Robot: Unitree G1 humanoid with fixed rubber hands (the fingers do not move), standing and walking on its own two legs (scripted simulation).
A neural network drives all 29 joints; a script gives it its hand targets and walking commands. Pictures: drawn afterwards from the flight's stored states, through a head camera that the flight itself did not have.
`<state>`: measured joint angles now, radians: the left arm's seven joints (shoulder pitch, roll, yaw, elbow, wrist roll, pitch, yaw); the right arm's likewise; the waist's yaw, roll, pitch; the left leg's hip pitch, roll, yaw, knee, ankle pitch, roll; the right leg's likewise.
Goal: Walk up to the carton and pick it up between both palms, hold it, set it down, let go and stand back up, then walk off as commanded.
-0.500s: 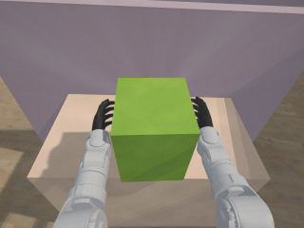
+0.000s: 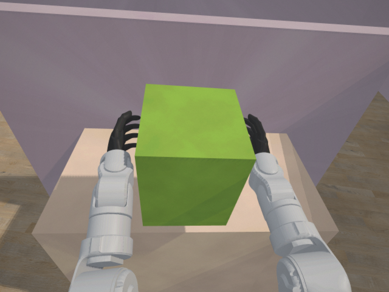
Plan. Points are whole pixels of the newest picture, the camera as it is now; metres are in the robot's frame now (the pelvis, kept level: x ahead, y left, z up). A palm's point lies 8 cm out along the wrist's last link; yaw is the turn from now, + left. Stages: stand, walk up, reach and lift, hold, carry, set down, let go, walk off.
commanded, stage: reach and lift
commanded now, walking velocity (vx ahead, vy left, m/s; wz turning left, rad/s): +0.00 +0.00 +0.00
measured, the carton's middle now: (188, 158) +0.40 -0.01 +0.09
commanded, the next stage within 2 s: hold in 1.14 s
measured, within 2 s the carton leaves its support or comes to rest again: neither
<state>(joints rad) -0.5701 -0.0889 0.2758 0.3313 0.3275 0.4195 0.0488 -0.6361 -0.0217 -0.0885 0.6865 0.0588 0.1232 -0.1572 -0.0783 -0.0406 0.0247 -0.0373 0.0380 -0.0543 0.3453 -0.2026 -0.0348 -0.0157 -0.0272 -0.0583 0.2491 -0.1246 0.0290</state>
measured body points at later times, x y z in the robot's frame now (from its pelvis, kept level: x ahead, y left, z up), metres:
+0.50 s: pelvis -0.01 +0.00 +0.00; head -0.05 +0.03 +0.45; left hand +0.38 +0.14 +0.18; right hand +0.36 -0.16 +0.17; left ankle +0.00 +0.14 -0.75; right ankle +0.01 -0.14 -0.75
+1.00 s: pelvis -0.01 +0.00 +0.00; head -0.04 +0.03 +0.45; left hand +0.38 +0.14 +0.20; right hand +0.36 -0.16 +0.18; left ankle +0.00 +0.14 -0.75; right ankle +0.01 -0.14 -0.75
